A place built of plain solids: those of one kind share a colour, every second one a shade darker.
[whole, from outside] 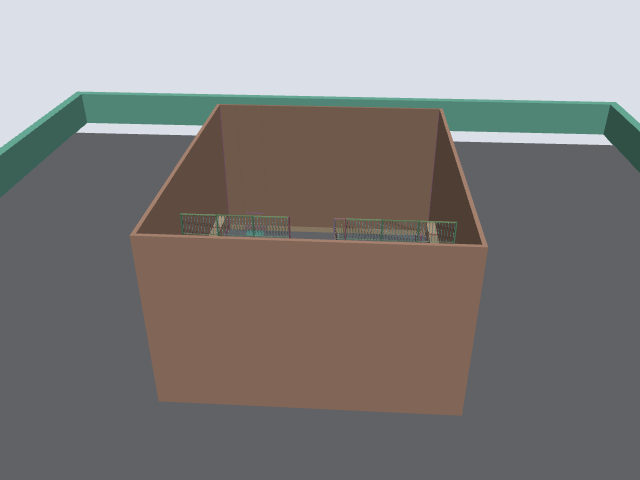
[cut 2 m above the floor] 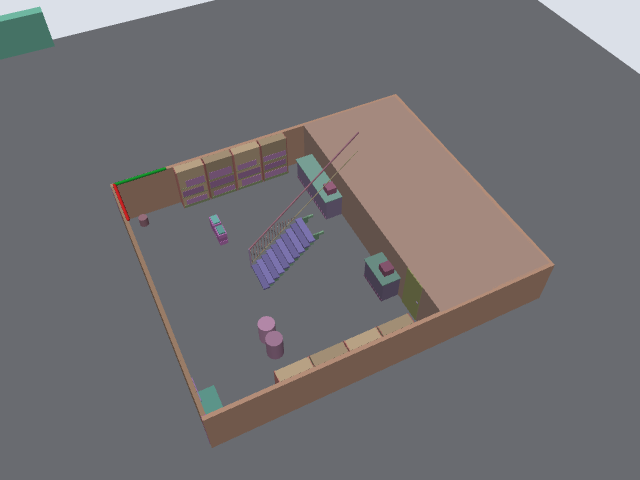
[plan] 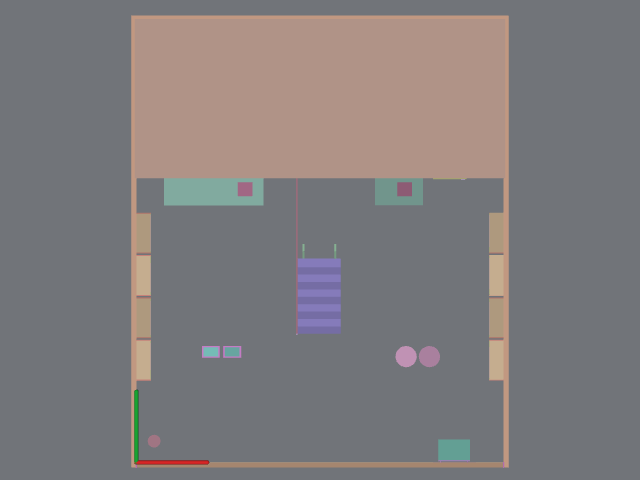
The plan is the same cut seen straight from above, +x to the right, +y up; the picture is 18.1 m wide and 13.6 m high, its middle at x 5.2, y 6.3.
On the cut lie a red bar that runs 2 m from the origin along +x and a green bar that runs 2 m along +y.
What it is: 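A wine merchant's shop at street level behind a glazed front, one room two levels high, with a raised rear level reached by one straight flight, fitted out in the 1990s to 2020s; 10.4 x 12.5 m, 6.79 m high throughout; its front glazed onto the street; the raised level 4.16 m over the floor, over the rear 4.5 m, open to the hall behind a guard 1.0 m high along its edge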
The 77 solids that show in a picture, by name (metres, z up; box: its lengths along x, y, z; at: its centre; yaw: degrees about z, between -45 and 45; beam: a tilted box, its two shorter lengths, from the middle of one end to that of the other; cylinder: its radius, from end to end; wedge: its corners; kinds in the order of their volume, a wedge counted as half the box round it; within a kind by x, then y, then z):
{
 "upper_1": {"box": [10.5, 4.51, 4.21], "at": [5.2, 10.3, 2.05]},
 "street_hedge_1": {"box": [0.6, 15.85, 2.25], "at": [-14.4, -8.07, 1.07]},
 "street_hedge_2": {"box": [39.8, 0.6, 2.25], "at": [5.2, -16.3, 1.07]},
 "street_hedge_3": {"box": [0.6, 15.85, 2.25], "at": [24.8, -8.07, 1.07]},
 "wall_1": {"box": [0.15, 12.81, 6.84], "at": [-0.07, 6.25, 3.37]},
 "wall_2": {"box": [10.7, 0.15, 6.84], "at": [5.2, 12.59, 3.37]},
 "wall_3": {"box": [0.15, 12.81, 6.84], "at": [10.47, 6.25, 3.37]},
 "window_wall_1": {"box": [8.4, 0.15, 6.84], "at": [4.2, -0.07, 3.37]},
 "window_wall_2": {"box": [1.2, 0.15, 6.84], "at": [9.0, -0.07, 3.37]},
 "window_wall_3": {"box": [0.8, 0.15, 6.84], "at": [10.0, -0.07, 3.37]},
 "shelves_body_1": {"box": [0.4, 1.16, 2.1], "at": [0.2, 2.9, 1.0]},
 "shelves_body_2": {"box": [0.4, 1.16, 2.1], "at": [0.2, 4.09, 1.0]},
 "shelves_body_3": {"box": [0.4, 1.16, 2.1], "at": [0.2, 5.29, 1.0]},
 "shelves_body_4": {"box": [0.4, 1.16, 2.1], "at": [0.2, 6.5, 1.0]},
 "shelves_body_5": {"box": [0.4, 1.16, 2.1], "at": [10.2, 2.9, 1.0]},
 "shelves_body_6": {"box": [0.4, 1.16, 2.1], "at": [10.2, 4.09, 1.0]},
 "shelves_body_7": {"box": [0.4, 1.16, 2.1], "at": [10.2, 5.29, 1.0]},
 "shelves_body_8": {"box": [0.4, 1.16, 2.1], "at": [10.2, 6.5, 1.0]},
 "counter_1": {"box": [2.78, 0.7, 1.05], "at": [2.19, 7.69, 0.47]},
 "counter_2": {"box": [1.32, 0.7, 1.05], "at": [7.44, 7.69, 0.47]},
 "shelves_goods_1": {"box": [0.41, 0.89, 0.31], "at": [0.2, 2.85, 0.77]},
 "shelves_goods_2": {"box": [0.41, 0.89, 0.27], "at": [0.2, 2.92, 0.26]},
 "shelves_goods_3": {"box": [0.41, 0.78, 0.36], "at": [0.2, 3.0, 1.27]},
 "shelves_goods_4": {"box": [0.41, 0.96, 0.39], "at": [0.2, 4.09, 1.28]},
 "shelves_goods_5": {"box": [0.41, 1.05, 0.35], "at": [0.2, 4.1, 0.79]},
 "shelves_goods_6": {"box": [0.41, 0.94, 0.27], "at": [0.2, 4.13, 0.26]},
 "shelves_goods_7": {"box": [0.41, 0.85, 0.28], "at": [0.2, 5.25, 1.23]},
 "shelves_goods_8": {"box": [0.41, 1.02, 0.31], "at": [0.2, 5.31, 0.77]},
 "shelves_goods_9": {"box": [0.41, 0.89, 0.37], "at": [0.2, 5.37, 0.31]},
 "shelves_goods_10": {"box": [0.41, 0.98, 0.29], "at": [0.2, 6.49, 0.75]},
 "shelves_goods_11": {"box": [0.41, 1.03, 0.32], "at": [0.2, 6.5, 0.29]},
 "shelves_goods_12": {"box": [0.41, 1.03, 0.28], "at": [0.2, 6.5, 1.23]},
 "barrel_1": {"cylinder": 0.3, "from": [7.64, 3.0, 0.0], "to": [7.64, 3.0, 0.88]},
 "barrel_2": {"cylinder": 0.3, "from": [8.3, 3.0, 0.0], "to": [8.3, 3.0, 0.88]},
 "stair_guard_rail_1": {"wedge": [[4.52, 3.64, 1.09], [4.52, 3.64, 1.15], [4.52, 8.05, 5.06], [4.52, 8.05, 5.12], [4.57, 3.64, 1.09], [4.57, 3.64, 1.15], [4.57, 8.05, 5.06], [4.57, 8.05, 5.12]]},
 "shelves_shelf_1": {"box": [0.41, 1.1, 0.18], "at": [0.21, 2.9, 0.04]},
 "shelves_shelf_2": {"box": [0.41, 1.1, 0.18], "at": [0.21, 4.09, 0.04]},
 "shelves_shelf_3": {"box": [0.41, 1.1, 0.18], "at": [0.21, 5.29, 0.04]},
 "shelves_shelf_4": {"box": [0.41, 1.1, 0.18], "at": [0.21, 6.5, 0.04]},
 "stair_step_1": {"box": [1.22, 0.25, 0.08], "at": [5.18, 3.77, 0.15]},
 "stair_step_2": {"box": [1.22, 0.25, 0.08], "at": [5.18, 3.98, 0.34]},
 "stair_step_3": {"box": [1.22, 0.25, 0.08], "at": [5.18, 4.18, 0.53]},
 "stair_step_4": {"box": [1.22, 0.25, 0.08], "at": [5.18, 4.39, 0.72]},
 "stair_step_5": {"box": [1.22, 0.25, 0.08], "at": [5.18, 4.61, 0.91]},
 "stair_step_6": {"box": [1.22, 0.25, 0.08], "at": [5.18, 4.82, 1.09]},
 "stair_step_7": {"box": [1.22, 0.25, 0.08], "at": [5.18, 5.03, 1.28]},
 "stair_step_8": {"box": [1.22, 0.25, 0.08], "at": [5.18, 5.24, 1.47]},
 "stair_step_9": {"box": [1.22, 0.25, 0.08], "at": [5.18, 5.45, 1.66]},
 "stair_step_10": {"box": [1.22, 0.25, 0.08], "at": [5.18, 5.66, 1.85]},
 "stair_guard_low_1": {"wedge": [[4.53, 3.64, 0.25], [4.53, 3.64, 0.29], [4.53, 8.05, 4.22], [4.53, 8.05, 4.25], [4.56, 3.64, 0.25], [4.56, 3.64, 0.29], [4.56, 8.05, 4.22], [4.56, 8.05, 4.25]]},
 "stallriser_1": {"box": [8.4, 0.05, 0.35], "at": [4.2, -0.02, 0.12]},
 "stallriser_2": {"box": [0.8, 0.05, 0.35], "at": [10.0, -0.02, 0.12]},
 "counter_top_1": {"box": [2.82, 0.78, 0.04], "at": [2.19, 7.67, 1.02]},
 "counter_top_2": {"box": [1.36, 0.78, 0.04], "at": [7.44, 7.67, 1.02]},
 "shelves_cheek_1": {"box": [0.41, 0.032, 2.1], "at": [0.21, 2.33, 1.0]},
 "shelves_cheek_2": {"box": [0.41, 0.032, 2.1], "at": [0.21, 3.53, 1.0]},
 "shelves_cheek_3": {"box": [0.41, 0.032, 2.1], "at": [0.21, 4.73, 1.0]},
 "shelves_cheek_4": {"box": [0.41, 0.032, 2.1], "at": [0.21, 5.93, 1.0]},
 "till_1": {"box": [0.42, 0.4, 0.28], "at": [3.08, 7.74, 1.18]},
 "till_2": {"box": [0.42, 0.4, 0.28], "at": [7.6, 7.74, 1.18]},
 "front_corner_1": {"box": [0.04, 0.17, 6.69], "at": [0.0, -0.07, 3.29]},
 "front_corner_2": {"box": [0.04, 0.17, 6.69], "at": [10.4, -0.07, 3.29]},
 "crate_1": {"box": [0.5, 0.34, 0.19], "at": [2.1, 3.13, 0.48]},
 "crate_2": {"box": [0.5, 0.34, 0.19], "at": [2.71, 3.13, 0.48]},
 "service_door_1": {"box": [0.95, 0.03, 2.1], "at": [8.88, 8.04, 1.0]},
 "plant_pot_1": {"cylinder": 0.18, "from": [0.5, 0.6, 0.0], "to": [0.5, 0.6, 0.38]},
 "door_mat_1": {"box": [0.9, 0.6, 0.07], "at": [9.0, 0.35, -0.02]},
 "street_door_kick_1": {"box": [1.2, 0.05, 0.35], "at": [9.0, -0.02, 0.12]},
 "upper_guard_rail_1": {"box": [1.36, 0.044, 0.044], "at": [0.71, 8.08, 5.14]},
 "upper_guard_rail_2": {"box": [1.36, 0.044, 0.044], "at": [2.08, 8.08, 5.14]},
 "upper_guard_rail_3": {"box": [1.36, 0.044, 0.044], "at": [3.44, 8.08, 5.14]},
 "upper_guard_rail_4": {"box": [1.38, 0.044, 0.044], "at": [6.93, 8.08, 5.14]},
 "upper_guard_rail_5": {"box": [1.38, 0.044, 0.044], "at": [8.3, 8.08, 5.14]},
 "upper_guard_rail_6": {"box": [1.38, 0.044, 0.044], "at": [9.68, 8.08, 5.14]},
 "necks_1": {"box": [0.42, 0.26, 0.07], "at": [2.11, 3.13, 0.61]},
 "necks_2": {"box": [0.42, 0.26, 0.07], "at": [2.71, 3.13, 0.61]},
 "counter_kick_1": {"box": [2.78, 0.012, 0.15], "at": [2.19, 7.33, 0.03]}
}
